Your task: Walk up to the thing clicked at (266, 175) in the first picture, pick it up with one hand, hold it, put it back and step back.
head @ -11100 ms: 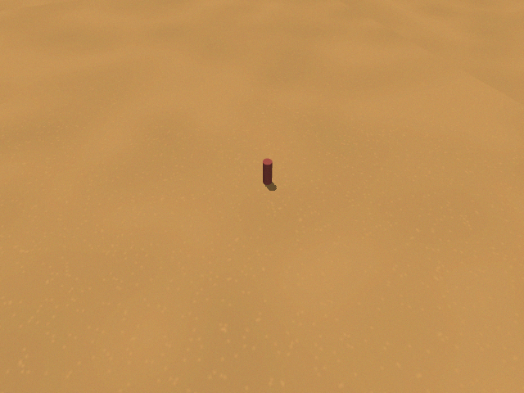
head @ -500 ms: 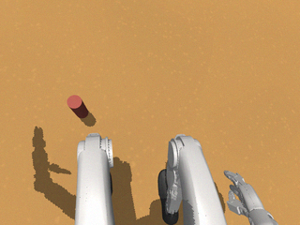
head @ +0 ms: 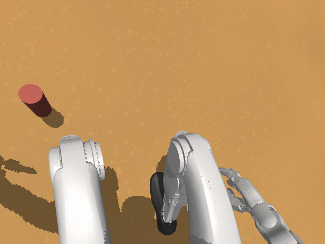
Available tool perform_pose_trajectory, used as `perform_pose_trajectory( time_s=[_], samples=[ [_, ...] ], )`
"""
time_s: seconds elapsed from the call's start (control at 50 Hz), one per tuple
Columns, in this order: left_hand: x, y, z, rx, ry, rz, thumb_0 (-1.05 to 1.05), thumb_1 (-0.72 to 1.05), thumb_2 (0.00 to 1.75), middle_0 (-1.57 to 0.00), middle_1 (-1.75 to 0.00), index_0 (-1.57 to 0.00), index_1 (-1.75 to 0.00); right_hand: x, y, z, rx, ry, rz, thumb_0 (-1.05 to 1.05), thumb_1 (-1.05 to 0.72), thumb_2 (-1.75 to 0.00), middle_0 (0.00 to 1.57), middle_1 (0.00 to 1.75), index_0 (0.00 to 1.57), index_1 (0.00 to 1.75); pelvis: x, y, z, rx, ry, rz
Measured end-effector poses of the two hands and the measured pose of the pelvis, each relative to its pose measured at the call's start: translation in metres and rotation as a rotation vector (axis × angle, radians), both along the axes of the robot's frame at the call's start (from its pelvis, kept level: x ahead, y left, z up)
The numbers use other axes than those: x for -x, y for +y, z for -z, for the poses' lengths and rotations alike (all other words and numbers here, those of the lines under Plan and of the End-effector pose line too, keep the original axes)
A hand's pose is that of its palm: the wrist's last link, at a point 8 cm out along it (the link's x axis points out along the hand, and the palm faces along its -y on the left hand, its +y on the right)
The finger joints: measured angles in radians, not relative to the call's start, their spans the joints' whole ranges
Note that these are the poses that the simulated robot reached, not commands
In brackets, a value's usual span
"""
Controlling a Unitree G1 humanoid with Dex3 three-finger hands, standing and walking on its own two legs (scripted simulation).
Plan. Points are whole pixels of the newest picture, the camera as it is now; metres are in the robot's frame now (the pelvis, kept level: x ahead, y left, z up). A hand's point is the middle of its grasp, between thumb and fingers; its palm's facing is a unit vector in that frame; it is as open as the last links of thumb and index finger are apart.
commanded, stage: approach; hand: left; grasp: from the side
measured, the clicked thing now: (37, 102) +0.44 +0.29 -0.25
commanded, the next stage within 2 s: close in in 0.04 s
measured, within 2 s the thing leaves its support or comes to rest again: leaves its support in 1.96 s
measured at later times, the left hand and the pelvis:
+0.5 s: hand (14, 106) +0.40 +0.32 -0.18, palm faces +0.28 -0.96 +0.04, open 17.7 cm; pelvis -0.01 +0.01 -0.04, yaw -4 degrees
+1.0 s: hand (32, 109) +0.41 +0.29 -0.21, palm faces +0.26 -0.97 +0.02, open 17.1 cm; pelvis -0.01 +0.02 -0.04, yaw -5 degrees
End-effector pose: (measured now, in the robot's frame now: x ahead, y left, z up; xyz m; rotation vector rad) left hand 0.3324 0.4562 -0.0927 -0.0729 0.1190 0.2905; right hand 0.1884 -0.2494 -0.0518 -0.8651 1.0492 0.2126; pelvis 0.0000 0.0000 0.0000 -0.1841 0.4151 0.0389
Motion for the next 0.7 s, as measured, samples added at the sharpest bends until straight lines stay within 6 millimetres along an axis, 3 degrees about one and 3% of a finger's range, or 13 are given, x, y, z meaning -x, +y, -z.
perform_pose_trajectory(
  time_s=[0.1, 0.26, 0.36, 0.48, 0.7],
  samples=[
    [-0.012, -0.019, 0.035, -0.029, -0.007, 0.049, -0.02, -0.61, 0.03, -0.08, -0.07, -0.06, -0.08, 0.006, 0.001, 0.009, 0.058, 0.062, -0.036, 0.01, -0.91, -0.9, 0.2, 0.3, 0.21, 0.3, 0.001, 0.003, 0.014, 0.017, -0.042, 0.011],
    [-0.032, -0.059, 0.065, -0.011, 0.001, 0.117, -0.02, -0.61, 0.02, -0.08, -0.09, -0.06, -0.09, 0.014, 0.007, 0.017, 0.082, 0.088, -0.065, 0.01, -0.93, -0.9, 0.2, 0.3, 0.21, 0.3, 0.002, 0.007, 0.027, 0.042, -0.1, 0.028],
    [-0.04, -0.078, 0.077, 0.001, -0.023, 0.074, -0.02, -0.61, 0.01, -0.08, -0.09, -0.07, -0.09, 0.019, 0.011, 0.017, 0.086, 0.085, -0.088, 0.0, -0.93, -0.9, 0.2, 0.3, 0.21, 0.3, 0.004, 0.008, 0.034, 0.056, -0.142, 0.041],
    [-0.036, -0.085, 0.089, -0.012, -0.028, 0.004, -0.02, -0.61, 0.01, -0.07, -0.09, -0.07, -0.08, 0.029, 0.01, 0.016, 0.109, 0.113, -0.102, 0.0, -0.93, -0.9, 0.2, 0.3, 0.21, 0.3, 0.008, 0.009, 0.039, 0.065, -0.178, 0.049],
    [-0.037, -0.107, 0.099, -0.042, -0.053, 0.052, -0.02, -0.57, 0.02, -0.05, -0.07, -0.06, -0.06, 0.04, 0.008, 0.013, 0.153, 0.167, -0.12, 0.0, -0.93, -0.9, 0.21, 0.3, 0.21, 0.3, 0.011, 0.012, 0.043, 0.082, -0.204, 0.051]
  ],
)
